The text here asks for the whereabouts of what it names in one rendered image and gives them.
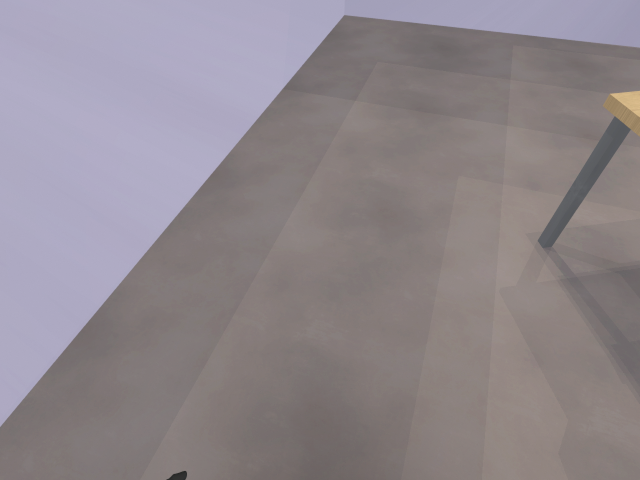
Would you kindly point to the table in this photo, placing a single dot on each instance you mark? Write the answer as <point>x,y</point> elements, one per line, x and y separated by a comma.
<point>626,110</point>

